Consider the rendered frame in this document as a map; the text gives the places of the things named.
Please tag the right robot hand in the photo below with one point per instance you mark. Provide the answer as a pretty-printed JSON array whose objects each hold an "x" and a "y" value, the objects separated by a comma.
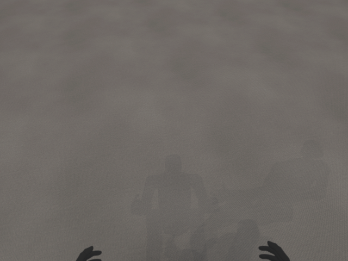
[{"x": 274, "y": 249}]

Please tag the left robot hand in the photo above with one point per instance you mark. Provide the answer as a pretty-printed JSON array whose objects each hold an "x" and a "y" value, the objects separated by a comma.
[{"x": 88, "y": 253}]

